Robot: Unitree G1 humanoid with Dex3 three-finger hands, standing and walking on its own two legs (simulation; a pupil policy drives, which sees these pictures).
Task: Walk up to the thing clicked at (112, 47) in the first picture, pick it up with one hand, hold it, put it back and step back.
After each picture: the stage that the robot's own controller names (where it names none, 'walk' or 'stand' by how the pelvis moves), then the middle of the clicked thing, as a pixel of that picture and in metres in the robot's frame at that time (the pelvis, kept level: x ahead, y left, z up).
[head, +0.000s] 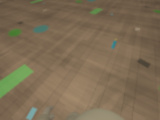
stand; (114, 43) +1.66 -0.51 -0.65
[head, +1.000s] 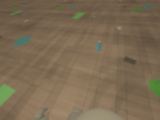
walk; (98, 45) +1.58 -0.05 -0.63
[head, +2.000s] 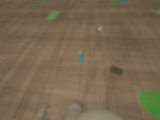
walk; (80, 56) +1.07 +0.26 -0.64
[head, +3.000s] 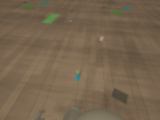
walk; (77, 75) +0.67 +0.19 -0.63
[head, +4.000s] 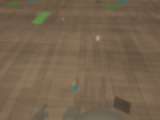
walk; (74, 86) +0.45 +0.19 -0.63
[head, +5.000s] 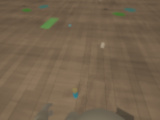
stand; (75, 93) +0.40 +0.19 -0.65
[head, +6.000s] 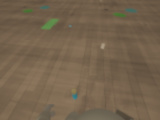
stand; (74, 94) +0.39 +0.20 -0.65
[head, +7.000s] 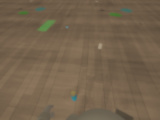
stand; (73, 96) +0.38 +0.21 -0.66
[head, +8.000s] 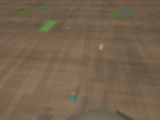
stand; (73, 96) +0.37 +0.21 -0.66
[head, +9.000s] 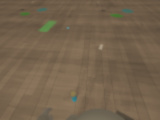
stand; (73, 96) +0.37 +0.21 -0.66
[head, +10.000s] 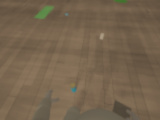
go down; (73, 87) +0.39 +0.20 -0.63
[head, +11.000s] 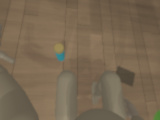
go down; (60, 53) +0.47 +0.22 -0.24
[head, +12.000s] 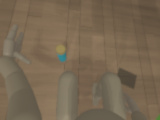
close in; (61, 54) +0.47 +0.21 -0.25
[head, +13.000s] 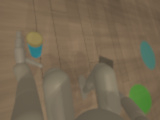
close in; (35, 47) +0.46 +0.26 -0.17
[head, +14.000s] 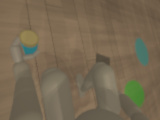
lift; (30, 46) +0.45 +0.27 -0.16
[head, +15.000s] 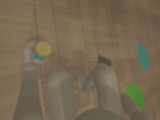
lift; (40, 52) +0.40 +0.24 -0.17
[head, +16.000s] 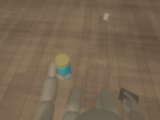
lift; (65, 69) +0.33 +0.18 +0.03
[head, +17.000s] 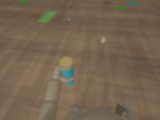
hold; (68, 73) +0.31 +0.17 +0.05
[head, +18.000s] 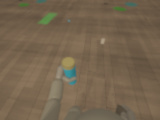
hold; (70, 73) +0.32 +0.15 +0.05
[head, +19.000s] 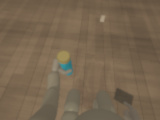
crouch; (66, 65) +0.38 +0.17 -0.02
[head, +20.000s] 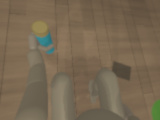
lower; (45, 41) +0.50 +0.23 -0.05
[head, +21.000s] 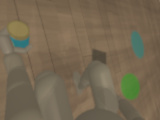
lower; (20, 41) +0.48 +0.27 -0.17
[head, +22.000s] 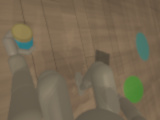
lower; (25, 42) +0.47 +0.27 -0.17
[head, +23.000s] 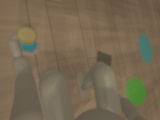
lower; (29, 44) +0.45 +0.26 -0.17
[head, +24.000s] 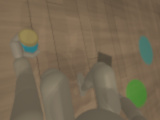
lower; (30, 46) +0.45 +0.26 -0.17
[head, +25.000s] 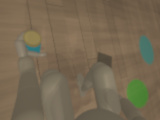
open; (33, 46) +0.46 +0.25 -0.18
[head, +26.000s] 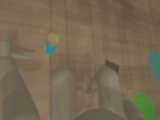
stand; (51, 45) +0.46 +0.23 -0.19
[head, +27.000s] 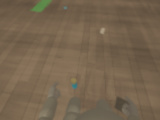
stand; (74, 83) +0.41 +0.16 -0.54
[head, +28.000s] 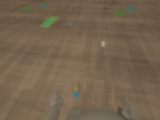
stand; (76, 92) +0.41 +0.16 -0.60
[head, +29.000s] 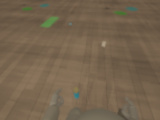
stand; (76, 93) +0.40 +0.16 -0.60
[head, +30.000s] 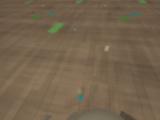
stand; (79, 94) +0.43 +0.15 -0.65
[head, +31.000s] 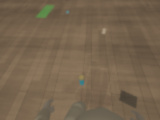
walk; (81, 80) +0.49 +0.12 -0.63
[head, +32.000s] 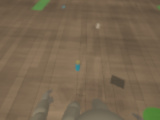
walk; (77, 65) +0.72 +0.16 -0.63
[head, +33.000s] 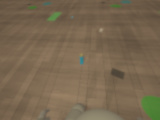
stand; (81, 59) +1.02 +0.24 -0.64
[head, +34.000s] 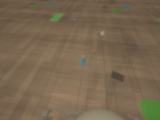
stand; (83, 60) +1.04 +0.17 -0.66
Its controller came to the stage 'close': yes
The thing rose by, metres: 0.70
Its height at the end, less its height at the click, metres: +0.00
